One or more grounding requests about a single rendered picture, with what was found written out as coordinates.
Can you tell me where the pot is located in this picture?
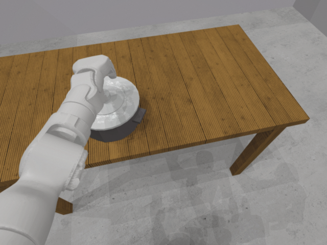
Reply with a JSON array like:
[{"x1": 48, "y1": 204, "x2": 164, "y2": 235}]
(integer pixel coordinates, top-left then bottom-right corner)
[{"x1": 90, "y1": 106, "x2": 146, "y2": 142}]

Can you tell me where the lid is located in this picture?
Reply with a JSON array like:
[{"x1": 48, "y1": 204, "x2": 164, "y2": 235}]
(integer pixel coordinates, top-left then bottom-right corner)
[{"x1": 90, "y1": 76, "x2": 139, "y2": 131}]

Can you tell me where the table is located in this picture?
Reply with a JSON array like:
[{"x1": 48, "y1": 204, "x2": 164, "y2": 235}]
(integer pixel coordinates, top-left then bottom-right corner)
[{"x1": 0, "y1": 24, "x2": 310, "y2": 215}]

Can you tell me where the robot left upper arm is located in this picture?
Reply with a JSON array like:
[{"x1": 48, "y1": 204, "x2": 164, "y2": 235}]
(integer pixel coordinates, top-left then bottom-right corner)
[{"x1": 0, "y1": 133, "x2": 88, "y2": 245}]

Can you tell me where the knob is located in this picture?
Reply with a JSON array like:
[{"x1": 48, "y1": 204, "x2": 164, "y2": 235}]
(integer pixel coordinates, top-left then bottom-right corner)
[{"x1": 103, "y1": 89, "x2": 111, "y2": 102}]

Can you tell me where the robot left hand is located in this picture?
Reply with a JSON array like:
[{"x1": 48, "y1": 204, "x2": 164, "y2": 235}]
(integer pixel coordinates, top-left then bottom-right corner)
[{"x1": 73, "y1": 55, "x2": 116, "y2": 103}]

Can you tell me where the robot left forearm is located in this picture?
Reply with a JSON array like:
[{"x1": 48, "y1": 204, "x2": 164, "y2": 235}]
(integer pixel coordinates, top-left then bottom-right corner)
[{"x1": 19, "y1": 66, "x2": 104, "y2": 177}]

